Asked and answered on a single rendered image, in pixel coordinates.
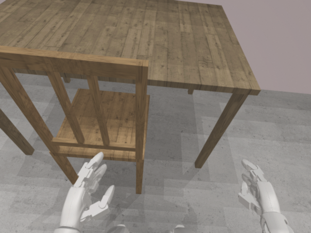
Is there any robot right hand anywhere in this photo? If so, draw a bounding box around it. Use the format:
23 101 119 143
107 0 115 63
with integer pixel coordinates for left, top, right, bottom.
239 159 281 217

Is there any chair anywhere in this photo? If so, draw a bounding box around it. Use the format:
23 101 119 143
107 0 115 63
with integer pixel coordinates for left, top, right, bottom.
0 46 150 194

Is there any table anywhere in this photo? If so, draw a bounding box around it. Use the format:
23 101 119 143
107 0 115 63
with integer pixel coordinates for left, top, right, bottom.
0 0 261 168

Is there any robot right forearm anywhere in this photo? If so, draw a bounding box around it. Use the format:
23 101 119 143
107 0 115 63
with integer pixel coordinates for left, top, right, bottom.
260 212 294 233

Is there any robot left hand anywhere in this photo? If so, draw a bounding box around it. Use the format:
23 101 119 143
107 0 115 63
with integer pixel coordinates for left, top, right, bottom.
60 152 115 231

